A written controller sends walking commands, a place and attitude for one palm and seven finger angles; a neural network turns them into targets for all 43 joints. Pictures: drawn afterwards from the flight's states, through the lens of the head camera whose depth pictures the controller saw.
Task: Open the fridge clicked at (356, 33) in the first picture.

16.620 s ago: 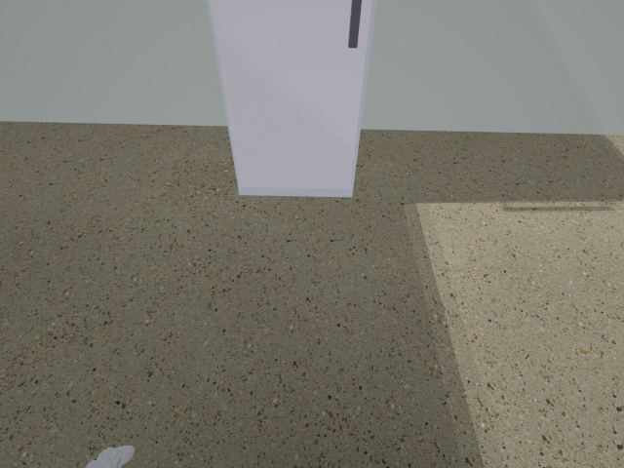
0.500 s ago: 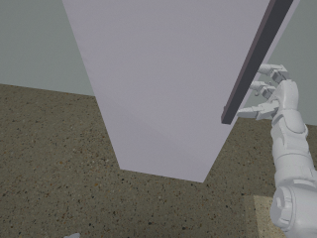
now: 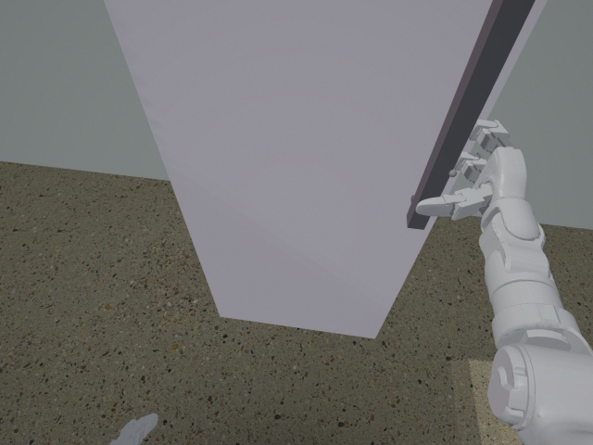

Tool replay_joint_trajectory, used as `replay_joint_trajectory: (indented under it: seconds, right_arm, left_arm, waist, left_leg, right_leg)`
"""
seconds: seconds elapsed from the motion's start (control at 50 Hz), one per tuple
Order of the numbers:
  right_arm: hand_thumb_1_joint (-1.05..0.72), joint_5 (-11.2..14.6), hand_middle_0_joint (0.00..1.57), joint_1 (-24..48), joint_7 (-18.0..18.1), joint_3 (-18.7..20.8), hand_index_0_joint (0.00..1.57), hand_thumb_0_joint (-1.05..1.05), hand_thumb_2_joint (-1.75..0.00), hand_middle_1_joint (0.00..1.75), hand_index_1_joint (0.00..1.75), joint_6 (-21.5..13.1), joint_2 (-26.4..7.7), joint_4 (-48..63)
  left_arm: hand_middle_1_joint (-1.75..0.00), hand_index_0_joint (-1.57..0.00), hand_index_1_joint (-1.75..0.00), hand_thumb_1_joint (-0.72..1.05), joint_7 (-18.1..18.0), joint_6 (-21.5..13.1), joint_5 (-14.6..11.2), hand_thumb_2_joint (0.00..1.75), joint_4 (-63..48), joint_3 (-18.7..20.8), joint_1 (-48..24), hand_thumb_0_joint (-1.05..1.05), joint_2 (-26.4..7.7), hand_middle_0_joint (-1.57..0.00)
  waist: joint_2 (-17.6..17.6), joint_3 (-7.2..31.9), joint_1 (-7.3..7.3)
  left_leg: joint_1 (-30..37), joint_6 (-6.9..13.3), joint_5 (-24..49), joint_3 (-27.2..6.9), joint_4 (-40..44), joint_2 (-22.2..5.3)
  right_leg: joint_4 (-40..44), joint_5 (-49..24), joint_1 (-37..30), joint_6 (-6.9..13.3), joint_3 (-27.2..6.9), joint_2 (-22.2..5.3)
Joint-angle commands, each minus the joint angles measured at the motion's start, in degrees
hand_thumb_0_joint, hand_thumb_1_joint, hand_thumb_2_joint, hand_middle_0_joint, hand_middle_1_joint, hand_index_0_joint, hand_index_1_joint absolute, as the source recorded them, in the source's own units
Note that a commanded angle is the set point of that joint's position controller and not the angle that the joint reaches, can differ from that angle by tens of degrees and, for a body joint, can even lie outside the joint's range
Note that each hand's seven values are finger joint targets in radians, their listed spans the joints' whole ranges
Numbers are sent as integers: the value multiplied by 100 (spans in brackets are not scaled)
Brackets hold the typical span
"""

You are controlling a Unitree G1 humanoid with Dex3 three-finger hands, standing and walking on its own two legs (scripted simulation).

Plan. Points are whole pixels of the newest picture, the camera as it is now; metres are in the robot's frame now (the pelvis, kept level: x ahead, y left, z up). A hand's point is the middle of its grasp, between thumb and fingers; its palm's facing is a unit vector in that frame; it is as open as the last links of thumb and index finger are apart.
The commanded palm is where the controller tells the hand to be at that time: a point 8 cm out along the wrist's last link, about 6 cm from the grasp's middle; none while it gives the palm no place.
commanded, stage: slide the fingers in behind the handle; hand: right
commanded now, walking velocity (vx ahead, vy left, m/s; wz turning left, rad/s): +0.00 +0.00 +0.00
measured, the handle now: (468, 83) +0.51 -0.14 +0.24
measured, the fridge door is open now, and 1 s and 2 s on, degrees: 0 0 0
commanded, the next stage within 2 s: grip the handle and tug to test in 1.02 s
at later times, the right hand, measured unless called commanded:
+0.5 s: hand (433, 171) +0.46 -0.12 +0.14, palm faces +0.03 +1.00 +0.01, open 13.9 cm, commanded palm +0.43 -0.17 +0.14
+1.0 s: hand (439, 172) +0.46 -0.13 +0.14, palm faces +0.04 +1.00 +0.01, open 13.9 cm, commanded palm +0.43 -0.18 +0.14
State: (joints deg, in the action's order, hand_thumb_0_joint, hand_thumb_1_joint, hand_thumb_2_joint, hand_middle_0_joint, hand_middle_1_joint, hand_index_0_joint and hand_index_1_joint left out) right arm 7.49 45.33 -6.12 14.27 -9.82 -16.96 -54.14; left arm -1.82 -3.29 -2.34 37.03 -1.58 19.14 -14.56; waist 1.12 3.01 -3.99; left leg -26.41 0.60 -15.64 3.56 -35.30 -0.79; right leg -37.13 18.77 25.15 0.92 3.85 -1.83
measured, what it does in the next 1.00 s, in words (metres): stands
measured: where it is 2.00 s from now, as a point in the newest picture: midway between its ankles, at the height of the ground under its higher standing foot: outside the picture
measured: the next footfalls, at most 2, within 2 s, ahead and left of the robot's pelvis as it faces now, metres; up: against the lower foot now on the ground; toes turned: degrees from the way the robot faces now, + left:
none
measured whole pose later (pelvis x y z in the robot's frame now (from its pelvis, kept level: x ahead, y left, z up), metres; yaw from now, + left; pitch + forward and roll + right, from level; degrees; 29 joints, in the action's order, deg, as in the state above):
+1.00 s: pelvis +0.00 +0.01 +0.00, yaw +0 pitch +7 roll +0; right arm 7.1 44.2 -4.0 14.1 -11.7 -15.4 -53.9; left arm -1.6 -2.5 -2.1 37.9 -1.0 20.0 -14.4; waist 1.2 3.0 -4.2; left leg -25.7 1.1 -15.5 3.4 -34.5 -0.1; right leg -36.0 18.5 24.1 0.4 3.9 -2.3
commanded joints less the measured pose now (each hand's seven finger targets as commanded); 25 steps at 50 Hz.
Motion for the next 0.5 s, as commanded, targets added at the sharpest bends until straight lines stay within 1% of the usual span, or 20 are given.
replay_joint_trajectory:
  seconds: [0.0,0.02,0.04,0.06,0.08,0.1,0.12,0.18,0.2,0.22,0.24,0.26,0.32,0.34,0.36,0.4,0.42,0.44,0.46,0.48]
  right_arm:
    - [50,81,30,2867,44,-56,30,0,-30,120,120,-578,-862,1682]
    - [50,77,30,2748,64,6,30,0,-30,120,120,-593,-884,1658]
    - [50,87,30,2797,61,-154,30,0,-30,120,120,-595,-721,1692]
    - [50,104,30,2696,79,-83,30,0,-30,120,120,-575,-746,1581]
    - [50,107,30,2740,91,21,30,0,-30,120,120,-540,-889,1549]
    - [50,100,30,2585,115,235,30,0,-30,120,120,-480,-1102,1376]
    - [50,75,30,2638,120,201,30,0,-30,120,120,-438,-1108,1331]
    - [50,26,30,2678,181,248,30,0,-30,120,120,-431,-1170,1433]
    - [50,1,30,2669,191,248,30,0,-30,120,120,-463,-1174,1544]
    - [50,-18,30,2583,188,193,30,0,-30,120,120,-481,-1109,1636]
    - [50,-4,30,2658,169,5,30,0,-30,120,120,-483,-896,1646]
    - [50,-6,30,2648,182,-3,30,0,-30,120,120,-483,-877,1510]
    - [50,73,30,2618,157,39,30,0,-30,120,120,-466,-884,1455]
    - [50,100,30,2685,137,-65,30,0,-30,120,120,-445,-747,1448]
    - [50,96,30,2728,150,-32,30,0,-30,120,120,-451,-814,1410]
    - [50,67,30,2929,177,-135,30,0,-30,120,120,-467,-710,1420]
    - [50,43,30,2863,207,-97,30,0,-30,120,120,-465,-749,1326]
    - [50,45,30,3036,228,-137,30,0,-30,120,120,-502,-712,1479]
    - [50,27,30,2931,280,67,30,0,-30,120,120,-539,-921,1453]
    - [50,25,30,2874,296,58,30,0,-30,120,120,-572,-902,1541]
  left_arm:
    - [-30,-20,-30,90,-15,-250,27,90,-574,313,265,0,-805,-20]
    - [-30,-20,-30,90,-9,-249,33,90,-555,330,287,0,-810,-20]
    - [-30,-20,-30,90,3,-257,25,90,-549,321,276,0,-802,-20]
    - [-30,-20,-30,90,-1,-256,38,90,-538,341,317,0,-822,-20]
    - [-30,-20,-30,90,-3,-248,28,90,-505,347,315,0,-834,-20]
    - [-30,-20,-30,90,-13,-224,32,90,-486,342,338,0,-852,-20]
    - [-30,-20,-30,90,-25,-198,29,90,-484,333,326,0,-850,-20]
    - [-30,-20,-30,90,-23,-189,40,90,-510,321,305,0,-817,-20]
    - [-30,-20,-30,90,-20,-187,44,90,-519,329,314,0,-811,-20]
    - [-30,-20,-30,90,-18,-180,41,90,-541,334,289,0,-790,-20]
    - [-30,-20,-30,90,-9,-191,37,90,-543,315,270,0,-765,-20]
    - [-30,-20,-30,90,-8,-191,38,90,-518,334,328,0,-782,-20]
    - [-30,-20,-30,90,-16,-191,23,90,-498,346,311,0,-810,-20]
    - [-30,-20,-30,90,-14,-197,24,90,-508,341,293,0,-798,-20]
    - [-30,-20,-30,90,-25,-192,20,90,-484,347,319,0,-817,-20]
    - [-30,-20,-30,90,-24,-201,24,90,-459,341,303,0,-787,-20]
    - [-30,-20,-30,90,-21,-200,29,90,-446,330,318,0,-790,-20]
    - [-30,-20,-30,90,-12,-213,37,90,-454,336,304,0,-784,-20]
    - [-30,-20,-30,90,-19,-205,61,90,-438,358,358,0,-803,-20]
    - [-30,-20,-30,90,-7,-209,55,90,-466,349,318,0,-779,-20]
  waist:
    - [77,2125,-37]
    - [104,2184,11]
    - [123,2108,-36]
    - [-104,2102,-44]
    - [-123,2039,-55]
    - [-306,1978,6]
    - [-305,1908,-32]
    - [-176,1911,24]
    - [-132,2028,40]
    - [46,2060,57]
    - [166,1998,6]
    - [-131,1907,-47]
    - [-186,1911,-36]
    - [-177,1893,-77]
    - [-321,1853,-92]
    - [-121,1843,-124]
    - [-157,1819,-84]
    - [-59,1892,-125]
    - [-265,2051,-59]
    - [-123,2160,-23]
  left_leg:
    - [888,102,1761,-202,264,191]
    - [854,109,1722,-184,253,198]
    - [823,106,1716,-178,266,206]
    - [868,97,1707,-170,278,212]
    - [904,75,1740,-206,310,206]
    - [1024,70,1705,-216,332,197]
    - [1039,56,1621,-226,366,183]
    - [1165,63,1695,-269,378,162]
    - [1214,71,1807,-263,347,166]
    - [1190,77,1855,-275,347,167]
    - [1091,81,1791,-255,357,169]
    - [1066,76,1709,-225,381,182]
    - [1108,67,1698,-254,416,185]
    - [1069,55,1640,-257,446,182]
    - [1083,53,1581,-254,461,178]
    - [969,46,1561,-264,457,170]
    - [965,58,1525,-253,445,172]
    - [942,48,1551,-267,444,170]
    - [1096,56,1661,-259,403,178]
    - [1176,50,1790,-293,378,169]
  right_leg:
    - [426,-1598,-962,51,-338,115]
    - [423,-1621,-1024,28,-359,102]
    - [434,-1626,-1025,24,-356,97]
    - [412,-1605,-971,47,-356,95]
    - [424,-1516,-866,63,-317,102]
    - [461,-1391,-692,73,-311,117]
    - [500,-1252,-613,78,-282,129]
    - [513,-1269,-548,104,-249,156]
    - [502,-1388,-621,100,-245,157]
    - [479,-1441,-685,94,-218,161]
    - [489,-1391,-728,81,-228,163]
    - [474,-1349,-688,96,-260,148]
    - [501,-1261,-664,94,-242,154]
    - [511,-1180,-675,99,-229,161]
    - [502,-1142,-645,109,-244,152]
    - [508,-1130,-695,106,-243,161]
    - [513,-1114,-651,102,-269,167]
    - [497,-1131,-724,105,-251,171]
    - [467,-1278,-734,115,-270,161]
    - [466,-1352,-740,111,-239,174]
